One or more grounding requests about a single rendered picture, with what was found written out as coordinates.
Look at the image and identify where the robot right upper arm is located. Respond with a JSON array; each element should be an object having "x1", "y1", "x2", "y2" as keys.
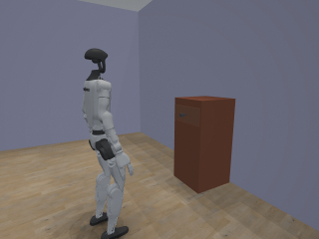
[{"x1": 96, "y1": 80, "x2": 112, "y2": 123}]

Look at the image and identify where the robot left upper arm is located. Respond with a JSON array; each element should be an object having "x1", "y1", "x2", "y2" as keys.
[{"x1": 82, "y1": 94, "x2": 86, "y2": 114}]

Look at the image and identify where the cabinet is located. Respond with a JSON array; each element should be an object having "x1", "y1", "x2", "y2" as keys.
[{"x1": 173, "y1": 96, "x2": 236, "y2": 194}]

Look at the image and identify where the robot right forearm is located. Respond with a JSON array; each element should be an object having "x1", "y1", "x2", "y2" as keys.
[{"x1": 102, "y1": 112, "x2": 124, "y2": 155}]

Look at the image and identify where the right robot foot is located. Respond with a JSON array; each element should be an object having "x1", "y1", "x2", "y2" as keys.
[{"x1": 101, "y1": 226, "x2": 129, "y2": 239}]

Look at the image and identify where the robot left forearm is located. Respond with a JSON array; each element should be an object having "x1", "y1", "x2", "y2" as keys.
[{"x1": 83, "y1": 113, "x2": 94, "y2": 133}]

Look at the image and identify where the right robot hand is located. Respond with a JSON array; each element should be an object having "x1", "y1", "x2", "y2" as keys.
[{"x1": 115, "y1": 152, "x2": 134, "y2": 181}]

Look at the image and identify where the humanoid robot torso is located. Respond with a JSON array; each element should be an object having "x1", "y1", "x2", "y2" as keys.
[{"x1": 83, "y1": 76, "x2": 112, "y2": 151}]

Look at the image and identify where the drawer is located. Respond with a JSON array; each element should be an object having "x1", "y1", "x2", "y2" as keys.
[{"x1": 175, "y1": 105, "x2": 200, "y2": 126}]

